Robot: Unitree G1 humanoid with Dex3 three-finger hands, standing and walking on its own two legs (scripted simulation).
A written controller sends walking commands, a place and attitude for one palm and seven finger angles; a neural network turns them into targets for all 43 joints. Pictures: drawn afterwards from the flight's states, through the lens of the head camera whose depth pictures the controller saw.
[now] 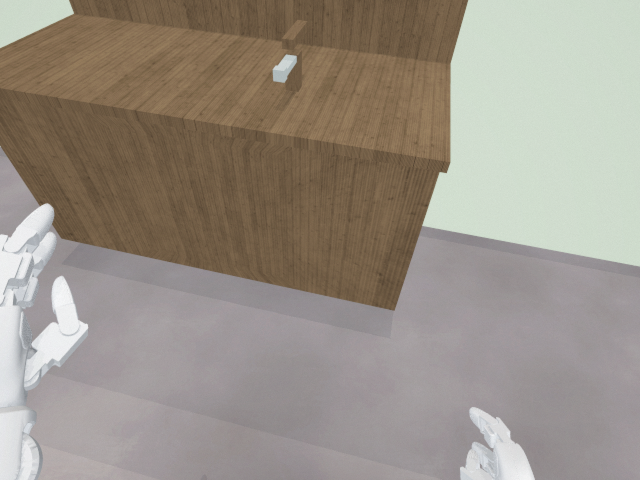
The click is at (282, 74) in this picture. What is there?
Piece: tap's lever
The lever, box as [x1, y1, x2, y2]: [273, 66, 286, 82]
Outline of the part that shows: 275,66 273,68 273,80 284,82 286,79 286,76 285,78 284,75 286,74 286,67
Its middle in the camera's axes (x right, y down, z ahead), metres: -0.10 -0.39 +0.92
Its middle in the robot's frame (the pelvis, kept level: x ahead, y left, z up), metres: +0.95 +0.16 +0.07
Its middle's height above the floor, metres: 0.84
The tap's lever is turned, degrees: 0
